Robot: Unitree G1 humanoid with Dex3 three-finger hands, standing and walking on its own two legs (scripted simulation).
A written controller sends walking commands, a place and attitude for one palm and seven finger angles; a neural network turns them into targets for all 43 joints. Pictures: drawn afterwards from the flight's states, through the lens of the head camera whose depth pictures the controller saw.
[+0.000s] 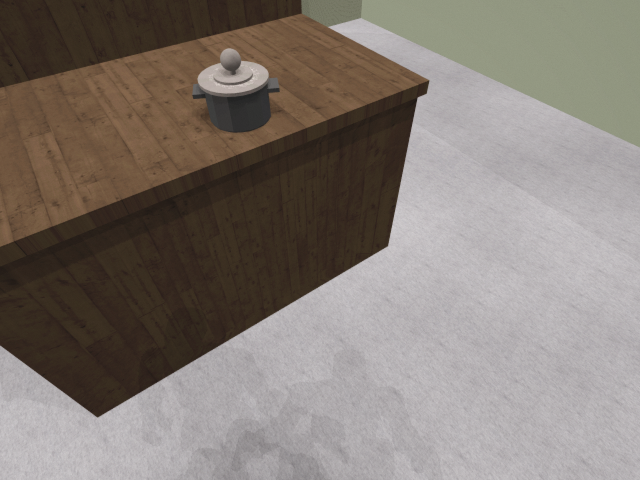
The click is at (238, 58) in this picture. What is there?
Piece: lid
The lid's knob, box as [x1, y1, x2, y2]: [220, 48, 240, 70]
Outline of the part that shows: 225,49 220,55 221,64 228,70 234,70 240,64 240,57 235,50 230,48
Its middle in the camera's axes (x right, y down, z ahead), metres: -0.20 -0.39 +0.85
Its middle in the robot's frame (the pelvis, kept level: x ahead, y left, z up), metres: +0.91 +0.25 +0.11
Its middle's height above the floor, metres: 0.88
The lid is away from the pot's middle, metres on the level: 0.00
